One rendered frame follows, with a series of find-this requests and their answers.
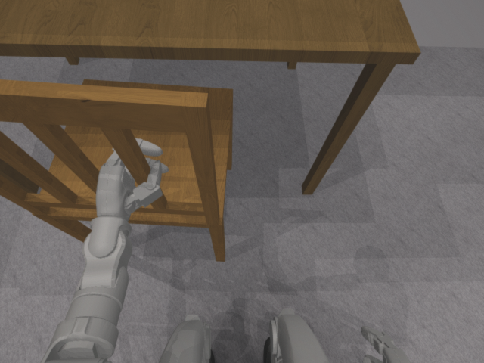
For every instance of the robot right hand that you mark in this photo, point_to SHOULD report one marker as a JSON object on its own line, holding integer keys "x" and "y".
{"x": 384, "y": 345}

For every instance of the robot right shin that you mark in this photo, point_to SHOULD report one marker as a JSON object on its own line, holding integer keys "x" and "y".
{"x": 282, "y": 312}

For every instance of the robot left forearm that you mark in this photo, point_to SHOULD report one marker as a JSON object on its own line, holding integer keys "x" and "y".
{"x": 89, "y": 329}

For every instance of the table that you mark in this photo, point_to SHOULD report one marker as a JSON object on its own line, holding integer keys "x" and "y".
{"x": 371, "y": 32}

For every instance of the chair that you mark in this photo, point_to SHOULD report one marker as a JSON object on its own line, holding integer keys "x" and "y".
{"x": 192, "y": 125}

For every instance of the robot left hand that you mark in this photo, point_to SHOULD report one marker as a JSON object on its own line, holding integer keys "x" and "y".
{"x": 115, "y": 182}

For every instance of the right robot thigh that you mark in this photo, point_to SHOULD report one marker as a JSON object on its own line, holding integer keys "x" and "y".
{"x": 293, "y": 339}

